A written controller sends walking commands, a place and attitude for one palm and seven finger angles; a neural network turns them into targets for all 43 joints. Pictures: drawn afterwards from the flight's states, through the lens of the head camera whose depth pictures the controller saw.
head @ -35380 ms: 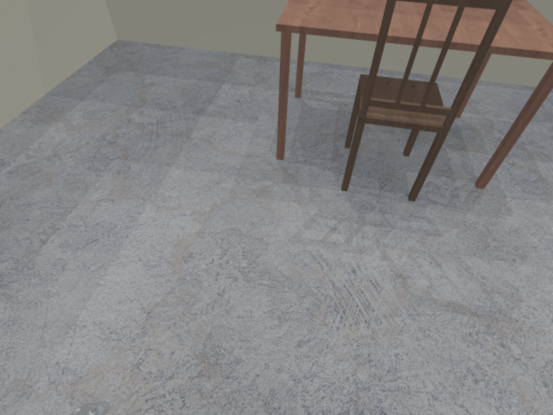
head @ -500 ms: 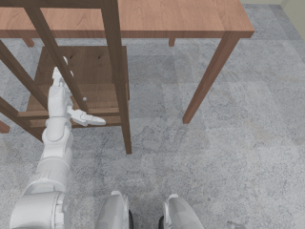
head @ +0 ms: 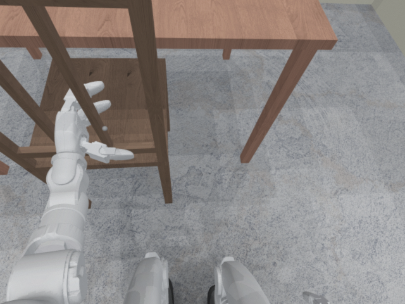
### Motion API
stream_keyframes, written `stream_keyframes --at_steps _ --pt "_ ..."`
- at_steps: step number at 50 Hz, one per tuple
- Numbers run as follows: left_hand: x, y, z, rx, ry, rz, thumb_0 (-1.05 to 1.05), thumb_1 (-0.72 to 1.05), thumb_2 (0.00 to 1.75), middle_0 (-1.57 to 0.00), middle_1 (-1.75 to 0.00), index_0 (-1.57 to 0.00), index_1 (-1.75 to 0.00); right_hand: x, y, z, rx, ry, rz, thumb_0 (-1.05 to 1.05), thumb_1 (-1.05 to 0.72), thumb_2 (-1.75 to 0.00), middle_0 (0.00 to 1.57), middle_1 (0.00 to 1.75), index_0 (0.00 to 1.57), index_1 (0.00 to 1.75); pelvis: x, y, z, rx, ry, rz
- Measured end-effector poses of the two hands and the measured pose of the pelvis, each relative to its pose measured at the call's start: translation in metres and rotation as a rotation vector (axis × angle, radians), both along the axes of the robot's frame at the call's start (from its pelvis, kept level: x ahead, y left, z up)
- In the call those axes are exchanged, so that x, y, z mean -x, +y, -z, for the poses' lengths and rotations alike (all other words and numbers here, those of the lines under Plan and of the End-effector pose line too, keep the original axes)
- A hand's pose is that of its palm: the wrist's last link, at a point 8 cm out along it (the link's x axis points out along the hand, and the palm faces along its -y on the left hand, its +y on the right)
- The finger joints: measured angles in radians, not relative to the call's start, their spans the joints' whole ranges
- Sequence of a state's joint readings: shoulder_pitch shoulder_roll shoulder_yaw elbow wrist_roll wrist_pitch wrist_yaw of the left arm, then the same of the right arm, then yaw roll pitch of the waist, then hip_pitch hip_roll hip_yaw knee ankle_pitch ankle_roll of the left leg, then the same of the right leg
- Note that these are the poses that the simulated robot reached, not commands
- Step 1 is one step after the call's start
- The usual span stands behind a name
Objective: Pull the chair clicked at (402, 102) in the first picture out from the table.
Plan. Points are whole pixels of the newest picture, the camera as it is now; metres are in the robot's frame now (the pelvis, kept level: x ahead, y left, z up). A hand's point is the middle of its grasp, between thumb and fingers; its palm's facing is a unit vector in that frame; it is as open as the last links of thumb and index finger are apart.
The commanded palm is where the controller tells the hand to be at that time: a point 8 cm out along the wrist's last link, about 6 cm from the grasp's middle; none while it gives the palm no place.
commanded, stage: hook a spindle and tug to test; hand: left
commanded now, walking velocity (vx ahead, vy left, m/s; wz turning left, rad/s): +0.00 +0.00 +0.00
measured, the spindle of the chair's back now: (25, 101) +0.48 +0.31 +0.07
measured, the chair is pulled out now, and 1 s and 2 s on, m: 0.00 0.02 0.14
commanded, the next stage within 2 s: step backward, pulling the chair out in 1.06 s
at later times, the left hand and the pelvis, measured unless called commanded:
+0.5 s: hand (103, 126) +0.45 +0.18 +0.03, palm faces +0.07 -1.00 -0.02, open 5.2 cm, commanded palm +0.42 +0.21 +0.02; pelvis +0.01 +0.01 +0.00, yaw +0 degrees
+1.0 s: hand (102, 138) +0.42 +0.18 +0.03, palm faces +0.06 -1.00 -0.01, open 5.2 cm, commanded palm +0.38 +0.22 +0.02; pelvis +0.03 +0.02 +0.02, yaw -1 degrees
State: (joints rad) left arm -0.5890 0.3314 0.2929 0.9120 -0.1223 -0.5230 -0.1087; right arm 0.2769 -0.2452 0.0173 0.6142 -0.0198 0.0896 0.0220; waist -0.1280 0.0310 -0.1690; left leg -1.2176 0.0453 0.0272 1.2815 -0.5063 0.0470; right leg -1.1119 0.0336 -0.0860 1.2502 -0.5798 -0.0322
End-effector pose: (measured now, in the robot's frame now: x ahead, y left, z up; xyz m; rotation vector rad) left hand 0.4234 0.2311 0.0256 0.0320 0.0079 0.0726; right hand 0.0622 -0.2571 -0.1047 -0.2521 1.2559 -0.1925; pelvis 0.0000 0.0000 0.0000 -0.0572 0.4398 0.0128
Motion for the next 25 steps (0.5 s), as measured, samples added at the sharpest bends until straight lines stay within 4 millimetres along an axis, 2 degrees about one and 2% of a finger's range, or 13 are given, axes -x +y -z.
stream_keyframes --at_steps 6,10,17,25 --pt "0.0 0.002 -0.001 0.004 0.002 -0.005 -0.01 -0.2 0.43 -0.4 -1.14 -0.36 -1.14 -0.003 0.001 0.001 -0.004 -0.006 0.001 0.01 -0.91 -0.9 0.2 0.3 0.21 0.3 -0.001 0.002 0.0 0.002 0.002 0.0" --pt "-0.001 0.003 -0.001 0.007 0.007 -0.011 0.0 -0.01 0.51 -0.43 -1.3 -0.4 -1.29 -0.005 0.004 0.0 -0.009 -0.004 -0.002 0.01 -0.91 -0.9 0.2 0.3 0.21 0.3 -0.002 0.003 -0.001 0.002 0.003 -0.001" --pt "-0.004 0.004 0.0 0.013 -0.008 -0.002 0.0 0.37 0.67 -0.46 -1.39 -0.44 -1.41 -0.006 0.007 0.0 -0.004 0.005 -0.008 0.01 -0.91 -0.9 0.2 0.3 0.21 0.3 -0.004 0.006 -0.001 0.005 0.008 -0.002" --pt "-0.004 0.004 -0.001 0.017 0.006 -0.001 0.01 0.74 0.83 -0.44 -1.4 -0.44 -1.43 -0.008 0.011 -0.003 -0.01 0.003 0.008 0.01 -0.91 -0.9 0.2 0.3 0.21 0.3 -0.007 0.01 -0.003 0.008 0.009 0.003"
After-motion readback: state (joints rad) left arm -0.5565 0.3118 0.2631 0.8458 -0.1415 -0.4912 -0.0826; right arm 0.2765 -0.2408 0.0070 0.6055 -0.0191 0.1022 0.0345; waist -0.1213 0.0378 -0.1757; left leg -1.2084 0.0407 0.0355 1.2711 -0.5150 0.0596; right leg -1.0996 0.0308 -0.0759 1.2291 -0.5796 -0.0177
